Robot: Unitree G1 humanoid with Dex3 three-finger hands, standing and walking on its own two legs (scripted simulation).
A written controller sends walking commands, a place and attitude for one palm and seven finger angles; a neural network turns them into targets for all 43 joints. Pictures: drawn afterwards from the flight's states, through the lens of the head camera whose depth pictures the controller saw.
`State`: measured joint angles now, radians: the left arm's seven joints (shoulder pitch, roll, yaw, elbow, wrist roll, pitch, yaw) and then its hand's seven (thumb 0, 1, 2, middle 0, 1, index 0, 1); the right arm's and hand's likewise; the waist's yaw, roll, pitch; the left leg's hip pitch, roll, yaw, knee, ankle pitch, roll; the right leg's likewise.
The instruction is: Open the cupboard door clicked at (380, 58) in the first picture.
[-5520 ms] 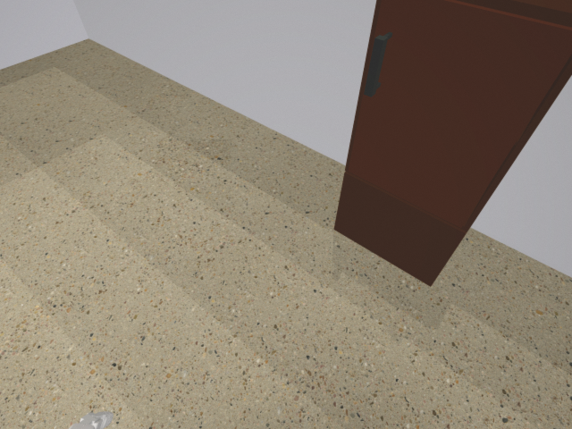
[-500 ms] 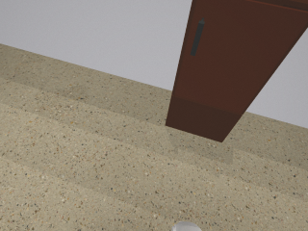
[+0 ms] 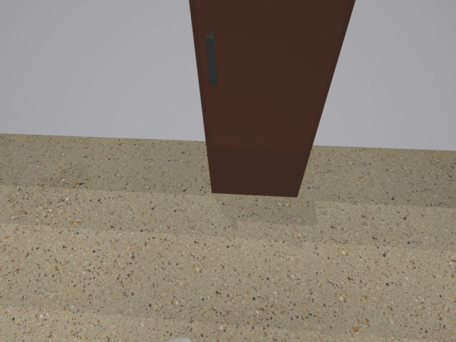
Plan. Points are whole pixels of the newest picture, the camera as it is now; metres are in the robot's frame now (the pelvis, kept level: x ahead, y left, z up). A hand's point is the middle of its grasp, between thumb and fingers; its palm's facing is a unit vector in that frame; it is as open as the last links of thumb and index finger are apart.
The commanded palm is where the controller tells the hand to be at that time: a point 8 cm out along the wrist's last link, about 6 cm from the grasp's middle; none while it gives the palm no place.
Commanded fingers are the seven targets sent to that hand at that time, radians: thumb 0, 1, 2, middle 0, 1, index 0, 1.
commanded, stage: take the last steps up to it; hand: left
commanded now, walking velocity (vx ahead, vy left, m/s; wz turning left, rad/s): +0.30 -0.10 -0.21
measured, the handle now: (212, 58) +0.90 +0.08 +0.04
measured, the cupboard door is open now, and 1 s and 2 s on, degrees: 0 0 0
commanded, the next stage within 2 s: come to a stop and stand still in 0.92 s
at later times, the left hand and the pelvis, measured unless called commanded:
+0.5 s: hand (163, 327) +0.18 +0.15 -0.17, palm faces -0.16 -0.97 -0.16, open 7.4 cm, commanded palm none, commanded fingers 0.00 0.90 0.90 -0.20 -0.30 -0.20 -0.30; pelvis +0.10 -0.03 +0.00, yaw -8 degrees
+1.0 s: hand (193, 295) +0.26 +0.10 -0.20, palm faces -0.01 -0.99 -0.12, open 7.4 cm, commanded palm none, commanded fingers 0.00 0.90 0.90 -0.20 -0.30 -0.20 -0.30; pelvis +0.28 -0.06 -0.02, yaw -6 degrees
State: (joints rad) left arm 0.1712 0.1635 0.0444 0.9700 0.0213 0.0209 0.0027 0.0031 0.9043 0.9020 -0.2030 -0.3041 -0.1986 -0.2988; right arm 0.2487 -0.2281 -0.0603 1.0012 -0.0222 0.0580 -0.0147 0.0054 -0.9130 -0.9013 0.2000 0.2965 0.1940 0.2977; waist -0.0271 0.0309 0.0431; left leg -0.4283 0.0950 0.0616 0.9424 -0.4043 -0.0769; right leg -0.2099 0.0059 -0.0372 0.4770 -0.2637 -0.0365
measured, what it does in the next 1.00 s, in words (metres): walks ahead: left foot, then right foot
